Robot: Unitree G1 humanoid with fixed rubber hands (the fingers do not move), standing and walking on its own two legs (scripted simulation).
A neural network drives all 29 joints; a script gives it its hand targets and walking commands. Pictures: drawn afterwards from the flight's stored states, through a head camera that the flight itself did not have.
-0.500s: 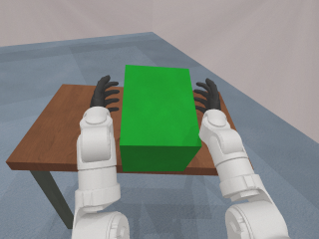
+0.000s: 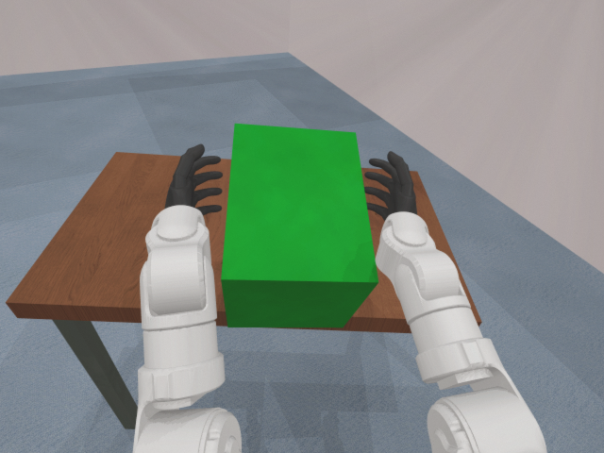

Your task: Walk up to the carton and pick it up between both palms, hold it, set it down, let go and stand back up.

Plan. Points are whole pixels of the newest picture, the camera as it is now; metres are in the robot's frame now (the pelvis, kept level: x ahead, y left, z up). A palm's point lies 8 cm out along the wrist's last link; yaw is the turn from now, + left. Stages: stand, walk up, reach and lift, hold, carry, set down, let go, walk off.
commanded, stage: hold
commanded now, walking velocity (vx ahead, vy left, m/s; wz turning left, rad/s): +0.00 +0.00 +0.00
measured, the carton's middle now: (291, 230) +0.41 +0.00 +0.10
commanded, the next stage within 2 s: set down in 0.16 s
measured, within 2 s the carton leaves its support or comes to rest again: neither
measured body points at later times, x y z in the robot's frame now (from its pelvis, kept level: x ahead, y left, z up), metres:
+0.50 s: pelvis +0.00 +0.01 +0.00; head -0.02 +0.04 +0.45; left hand +0.39 +0.14 +0.22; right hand +0.39 -0.13 +0.22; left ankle +0.06 +0.11 -0.75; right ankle +0.00 -0.08 -0.75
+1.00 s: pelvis +0.02 +0.00 +0.00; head +0.01 +0.02 +0.45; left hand +0.41 +0.12 +0.15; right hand +0.40 -0.15 +0.15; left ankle +0.06 +0.11 -0.75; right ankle +0.00 -0.08 -0.75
